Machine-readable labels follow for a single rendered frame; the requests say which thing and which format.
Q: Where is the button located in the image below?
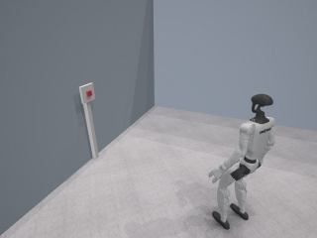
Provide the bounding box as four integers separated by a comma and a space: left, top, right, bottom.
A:
86, 90, 92, 97

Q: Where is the right robot forearm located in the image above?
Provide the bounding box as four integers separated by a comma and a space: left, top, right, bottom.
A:
258, 145, 273, 159

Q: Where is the right robot hand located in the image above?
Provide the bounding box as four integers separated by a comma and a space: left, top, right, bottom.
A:
257, 157, 264, 164

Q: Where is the right robot upper arm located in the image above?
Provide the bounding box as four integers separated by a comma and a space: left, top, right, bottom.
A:
265, 117, 275, 146

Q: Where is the panel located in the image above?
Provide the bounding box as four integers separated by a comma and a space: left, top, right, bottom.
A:
79, 82, 99, 159

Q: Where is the left robot upper arm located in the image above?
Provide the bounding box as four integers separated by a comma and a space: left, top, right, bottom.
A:
237, 122, 255, 158

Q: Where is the left robot forearm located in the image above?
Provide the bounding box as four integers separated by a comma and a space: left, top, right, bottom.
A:
219, 149, 242, 173

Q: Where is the right robot shin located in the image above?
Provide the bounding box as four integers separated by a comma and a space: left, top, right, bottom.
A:
234, 181, 247, 213

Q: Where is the humanoid robot torso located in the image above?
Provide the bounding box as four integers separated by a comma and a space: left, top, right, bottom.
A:
239, 119, 271, 175

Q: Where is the left robot hand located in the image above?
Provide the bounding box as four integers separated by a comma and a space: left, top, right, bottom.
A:
208, 168, 223, 183

